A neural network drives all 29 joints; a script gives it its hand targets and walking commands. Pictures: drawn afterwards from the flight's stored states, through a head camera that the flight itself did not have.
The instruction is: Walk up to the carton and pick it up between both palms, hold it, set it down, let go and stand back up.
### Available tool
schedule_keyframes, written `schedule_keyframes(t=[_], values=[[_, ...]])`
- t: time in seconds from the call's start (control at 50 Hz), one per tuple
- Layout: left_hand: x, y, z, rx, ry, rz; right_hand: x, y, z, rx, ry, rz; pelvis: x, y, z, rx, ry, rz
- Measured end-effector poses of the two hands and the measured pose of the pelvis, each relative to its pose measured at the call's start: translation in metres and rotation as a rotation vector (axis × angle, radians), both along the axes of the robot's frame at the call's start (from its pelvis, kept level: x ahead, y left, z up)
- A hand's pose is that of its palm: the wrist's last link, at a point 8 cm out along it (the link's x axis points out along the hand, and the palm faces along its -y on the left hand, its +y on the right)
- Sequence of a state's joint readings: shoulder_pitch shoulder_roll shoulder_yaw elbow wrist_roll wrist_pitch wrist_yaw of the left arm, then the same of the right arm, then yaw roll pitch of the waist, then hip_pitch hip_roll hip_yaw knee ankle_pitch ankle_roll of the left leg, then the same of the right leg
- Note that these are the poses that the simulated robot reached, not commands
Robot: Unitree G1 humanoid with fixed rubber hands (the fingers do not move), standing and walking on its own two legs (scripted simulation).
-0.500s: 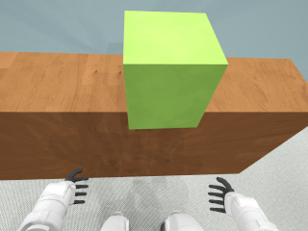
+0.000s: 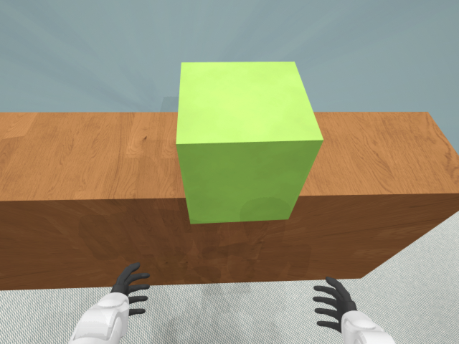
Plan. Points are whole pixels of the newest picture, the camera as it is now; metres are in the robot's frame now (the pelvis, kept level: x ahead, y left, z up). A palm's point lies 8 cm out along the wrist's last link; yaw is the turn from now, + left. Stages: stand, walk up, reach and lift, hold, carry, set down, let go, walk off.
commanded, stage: reach and lift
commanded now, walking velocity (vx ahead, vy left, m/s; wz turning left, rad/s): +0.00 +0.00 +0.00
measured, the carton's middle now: (239, 147) +0.45 -0.02 +0.06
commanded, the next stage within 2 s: none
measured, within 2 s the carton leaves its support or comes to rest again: neither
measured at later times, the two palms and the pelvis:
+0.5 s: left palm (112, 327) +0.15 +0.19 -0.05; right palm out of the picture +0.12 -0.22 -0.06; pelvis -0.01 +0.02 +0.00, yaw -2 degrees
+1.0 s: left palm (115, 298) +0.19 +0.18 +0.00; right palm (377, 317) +0.15 -0.23 -0.01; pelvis +0.01 +0.01 +0.01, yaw -3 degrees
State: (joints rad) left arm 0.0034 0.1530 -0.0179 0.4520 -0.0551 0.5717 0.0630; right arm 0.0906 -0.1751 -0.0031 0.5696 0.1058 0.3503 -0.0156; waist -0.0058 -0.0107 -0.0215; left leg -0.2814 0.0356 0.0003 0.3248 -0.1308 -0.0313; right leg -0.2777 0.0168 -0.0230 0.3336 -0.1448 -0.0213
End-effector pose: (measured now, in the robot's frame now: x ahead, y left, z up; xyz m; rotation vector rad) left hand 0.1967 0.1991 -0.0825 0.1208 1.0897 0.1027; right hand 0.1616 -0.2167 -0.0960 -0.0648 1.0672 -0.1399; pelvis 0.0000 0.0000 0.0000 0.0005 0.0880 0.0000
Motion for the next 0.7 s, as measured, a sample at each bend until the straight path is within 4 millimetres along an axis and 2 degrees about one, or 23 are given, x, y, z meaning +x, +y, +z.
schedule_keyframes(t=[0.08,0.16,0.24,0.32,0.5,0.7], values=[[-0.001,-0.003,0.009,-0.019,-0.029,-0.018,-0.005,0.012,0.006,0.019,-0.029,0.004,0.007,0.003,0.003,-0.002,-0.027,-0.011],[-0.018,-0.003,0.012,-0.02,-0.037,-0.011,-0.017,0.019,0.009,0.023,-0.054,0.003,0.009,0.007,0.005,-0.002,-0.051,-0.021],[-0.037,0.001,0.015,-0.009,-0.054,0.008,-0.029,0.019,0.014,0.015,-0.088,0.005,0.006,0.01,0.005,0.001,-0.063,-0.026],[-0.047,0.002,0.021,0.001,-0.093,0.022,-0.037,0.013,0.023,0.0,-0.129,0.007,0.002,0.013,0.004,0.004,-0.066,-0.027],[-0.043,-0.009,0.037,-0.006,-0.191,0.017,-0.044,0.0,0.041,-0.002,-0.208,0.011,-0.005,0.017,0.003,0.009,-0.067,-0.037],[-0.037,-0.016,0.055,0.001,-0.287,0.025,-0.04,-0.004,0.058,0.014,-0.314,0.032,-0.001,0.015,0.004,0.011,-0.086,-0.047]])
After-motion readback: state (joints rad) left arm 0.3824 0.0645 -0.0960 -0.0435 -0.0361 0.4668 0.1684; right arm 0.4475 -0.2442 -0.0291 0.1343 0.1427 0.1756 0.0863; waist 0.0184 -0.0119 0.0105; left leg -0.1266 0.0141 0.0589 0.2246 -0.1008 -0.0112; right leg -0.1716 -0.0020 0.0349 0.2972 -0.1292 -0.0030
